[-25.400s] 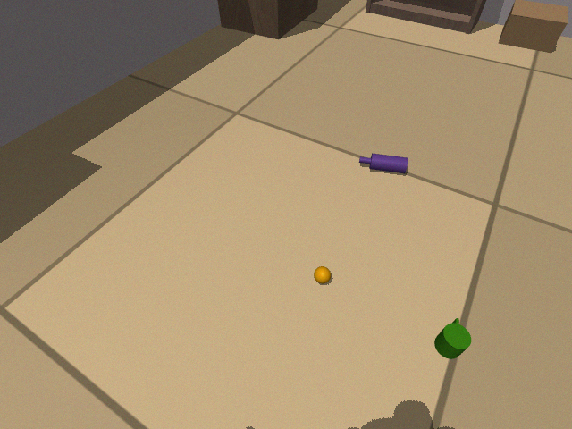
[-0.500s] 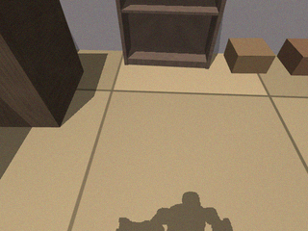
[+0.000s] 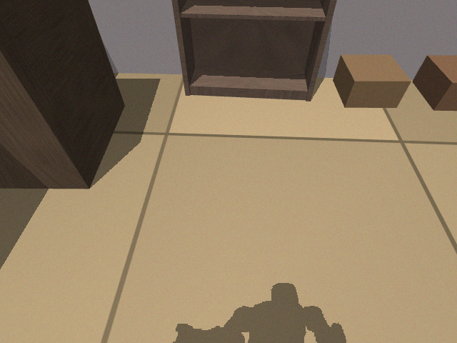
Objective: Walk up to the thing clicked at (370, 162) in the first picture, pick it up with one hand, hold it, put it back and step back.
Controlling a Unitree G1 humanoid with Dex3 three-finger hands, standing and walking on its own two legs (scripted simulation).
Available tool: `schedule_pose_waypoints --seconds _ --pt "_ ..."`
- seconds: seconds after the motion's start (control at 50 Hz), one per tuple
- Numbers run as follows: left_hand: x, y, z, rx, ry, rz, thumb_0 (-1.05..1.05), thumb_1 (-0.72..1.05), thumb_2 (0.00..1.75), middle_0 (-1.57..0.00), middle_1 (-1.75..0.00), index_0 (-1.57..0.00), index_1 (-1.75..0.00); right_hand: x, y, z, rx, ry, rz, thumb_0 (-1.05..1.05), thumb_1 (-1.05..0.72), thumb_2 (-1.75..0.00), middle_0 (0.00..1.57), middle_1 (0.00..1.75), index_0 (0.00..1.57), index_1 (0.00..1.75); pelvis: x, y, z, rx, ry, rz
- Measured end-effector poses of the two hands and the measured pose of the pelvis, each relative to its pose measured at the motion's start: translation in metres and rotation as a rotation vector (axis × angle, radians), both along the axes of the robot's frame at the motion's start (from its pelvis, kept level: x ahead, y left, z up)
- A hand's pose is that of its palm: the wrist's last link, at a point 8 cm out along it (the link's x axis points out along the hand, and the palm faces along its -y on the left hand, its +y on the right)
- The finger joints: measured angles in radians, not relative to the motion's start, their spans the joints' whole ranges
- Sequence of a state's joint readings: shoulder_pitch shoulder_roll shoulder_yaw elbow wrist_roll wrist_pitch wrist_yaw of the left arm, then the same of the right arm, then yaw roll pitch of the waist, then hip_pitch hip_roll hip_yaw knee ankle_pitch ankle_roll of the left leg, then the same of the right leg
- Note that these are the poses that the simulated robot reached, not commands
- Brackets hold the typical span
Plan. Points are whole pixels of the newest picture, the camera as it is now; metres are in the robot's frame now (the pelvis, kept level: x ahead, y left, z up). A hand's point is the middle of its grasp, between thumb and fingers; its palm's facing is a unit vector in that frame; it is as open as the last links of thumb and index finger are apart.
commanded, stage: stand
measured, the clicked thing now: out of the picture -0.17 -0.45 -0.74
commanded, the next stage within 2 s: walk up in 0.20 s
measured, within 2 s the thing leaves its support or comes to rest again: neither
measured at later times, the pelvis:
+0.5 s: pelvis +0.06 +0.04 -0.01, yaw +3 degrees
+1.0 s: pelvis +0.29 +0.06 -0.02, yaw -1 degrees
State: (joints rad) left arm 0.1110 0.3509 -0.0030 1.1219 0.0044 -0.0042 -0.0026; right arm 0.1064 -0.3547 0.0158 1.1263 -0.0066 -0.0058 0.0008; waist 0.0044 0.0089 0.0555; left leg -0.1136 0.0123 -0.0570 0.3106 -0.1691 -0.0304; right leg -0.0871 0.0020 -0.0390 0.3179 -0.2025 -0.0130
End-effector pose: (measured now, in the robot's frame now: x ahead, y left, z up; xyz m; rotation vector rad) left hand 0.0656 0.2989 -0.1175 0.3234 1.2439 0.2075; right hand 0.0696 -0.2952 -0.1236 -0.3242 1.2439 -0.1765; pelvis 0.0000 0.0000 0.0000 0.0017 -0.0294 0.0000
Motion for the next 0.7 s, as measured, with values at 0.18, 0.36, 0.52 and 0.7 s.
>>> schedule_pose_waypoints --seconds 0.18,0.36,0.52,0.7 --pt "0.002 -0.001 0.001 0.001 -0.007 -0.004 0.01 0.9 0.9 -0.21 -0.3 -0.2 -0.3 0.002 -0.001 0.0 0.003 -0.006 0.0 0.0 -0.91 -0.9 0.2 0.3 0.2 0.3 0.0 -0.001 0.0 0.0 -0.001 -0.001" --pt "-0.008 0.027 0.008 0.004 -0.078 0.061 0.01 0.9 0.9 -0.21 -0.3 -0.21 -0.3 0.023 -0.013 0.01 -0.026 -0.008 0.045 0.0 -0.91 -0.9 0.2 0.3 0.2 0.3 0.02 0.01 -0.002 0.001 0.005 0.032" --pt "-0.012 0.093 -0.01 0.029 0.035 0.123 0.01 0.9 0.9 -0.21 -0.3 -0.21 -0.3 0.1 0.011 0.022 -0.082 -0.091 0.094 0.01 -0.91 -0.9 0.2 0.3 0.2 0.3 0.074 0.05 -0.018 -0.033 -0.015 0.054" --pt "0.1 0.111 -0.021 -0.025 -0.002 0.018 0.01 0.91 0.9 -0.2 -0.3 -0.2 -0.3 0.131 0.055 0.026 -0.071 -0.131 0.01 0.0 -0.91 -0.9 0.2 0.3 0.2 0.3 0.139 0.082 -0.016 -0.004 -0.032 0.017"
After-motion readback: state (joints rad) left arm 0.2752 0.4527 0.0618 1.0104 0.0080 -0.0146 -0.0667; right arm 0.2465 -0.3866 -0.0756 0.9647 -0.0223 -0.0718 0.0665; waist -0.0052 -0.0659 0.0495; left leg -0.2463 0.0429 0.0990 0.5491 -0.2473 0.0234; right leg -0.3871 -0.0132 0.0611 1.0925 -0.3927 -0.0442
